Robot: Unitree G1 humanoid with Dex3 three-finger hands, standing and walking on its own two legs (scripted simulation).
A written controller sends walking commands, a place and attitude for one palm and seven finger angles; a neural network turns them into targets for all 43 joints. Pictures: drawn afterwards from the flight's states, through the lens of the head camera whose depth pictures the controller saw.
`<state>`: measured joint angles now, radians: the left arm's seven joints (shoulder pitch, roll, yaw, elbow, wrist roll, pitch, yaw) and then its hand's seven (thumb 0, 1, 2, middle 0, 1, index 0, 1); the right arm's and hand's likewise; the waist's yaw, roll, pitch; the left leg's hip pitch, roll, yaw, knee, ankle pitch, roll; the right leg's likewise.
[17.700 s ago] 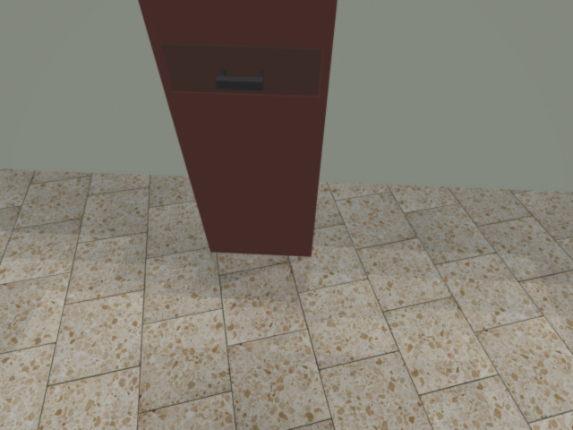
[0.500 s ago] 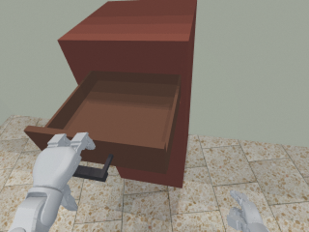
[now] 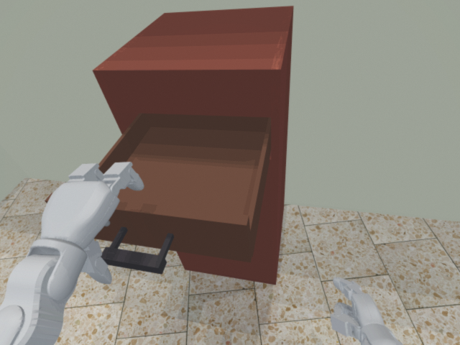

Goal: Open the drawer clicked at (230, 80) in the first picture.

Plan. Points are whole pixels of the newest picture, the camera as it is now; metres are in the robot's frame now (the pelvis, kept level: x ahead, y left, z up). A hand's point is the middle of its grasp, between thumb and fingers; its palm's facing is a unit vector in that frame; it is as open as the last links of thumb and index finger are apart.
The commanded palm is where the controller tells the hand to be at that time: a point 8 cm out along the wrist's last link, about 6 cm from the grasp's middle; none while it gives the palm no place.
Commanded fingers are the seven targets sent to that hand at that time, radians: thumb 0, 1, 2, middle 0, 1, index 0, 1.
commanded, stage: lift the hand off the handle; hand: left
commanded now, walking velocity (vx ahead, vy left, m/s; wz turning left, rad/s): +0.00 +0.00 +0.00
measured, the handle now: (139, 248) +0.25 +0.22 +0.05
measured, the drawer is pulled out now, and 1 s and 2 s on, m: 0.30 0.30 0.30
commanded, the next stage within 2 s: draw the hand back to the body in 0.36 s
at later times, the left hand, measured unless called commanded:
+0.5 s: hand (96, 216) +0.22 +0.21 +0.19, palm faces +0.14 -0.06 -0.99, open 13.8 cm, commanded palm +0.18 +0.22 +0.25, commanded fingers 0.00 -0.50 0.30 -0.30 -1.20 -0.30 -1.20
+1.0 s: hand (73, 232) +0.19 +0.23 +0.19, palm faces +0.16 -0.04 -0.99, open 13.8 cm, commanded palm +0.15 +0.24 +0.24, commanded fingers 0.00 -0.50 0.30 -0.30 -1.20 -0.30 -1.20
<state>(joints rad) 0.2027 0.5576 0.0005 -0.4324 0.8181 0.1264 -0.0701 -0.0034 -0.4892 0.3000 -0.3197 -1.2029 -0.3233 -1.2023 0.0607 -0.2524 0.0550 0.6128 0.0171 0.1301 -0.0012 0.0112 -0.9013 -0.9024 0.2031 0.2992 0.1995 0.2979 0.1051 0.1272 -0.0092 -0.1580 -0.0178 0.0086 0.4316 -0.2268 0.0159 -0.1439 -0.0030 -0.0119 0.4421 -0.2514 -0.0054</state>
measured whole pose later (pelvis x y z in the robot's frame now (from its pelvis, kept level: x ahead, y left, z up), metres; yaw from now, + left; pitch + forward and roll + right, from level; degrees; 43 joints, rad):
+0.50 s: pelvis -0.02 -0.01 +0.00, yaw +1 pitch -3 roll +0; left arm 0.13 0.63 0.09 -0.45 0.71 0.10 -0.18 0.00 -0.49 0.30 -0.32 -1.20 -0.32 -1.20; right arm 0.06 -0.27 0.06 0.60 0.03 0.09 0.01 0.01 -0.90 -0.90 0.20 0.30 0.20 0.30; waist 0.10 0.14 -0.01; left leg -0.18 -0.01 -0.01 0.45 -0.21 0.00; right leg -0.16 0.01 -0.03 0.47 -0.24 -0.02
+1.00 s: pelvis -0.02 -0.01 +0.00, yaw +1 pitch -3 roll +0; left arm 0.26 0.67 0.17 -0.51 0.68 0.04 -0.13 0.00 -0.49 0.30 -0.32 -1.20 -0.32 -1.20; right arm 0.09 -0.28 0.05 0.60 0.03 0.07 0.00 0.01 -0.90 -0.90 0.20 0.30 0.20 0.30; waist 0.11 0.14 0.00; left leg -0.20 -0.01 -0.01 0.48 -0.22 0.00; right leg -0.18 0.00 -0.03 0.49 -0.25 -0.02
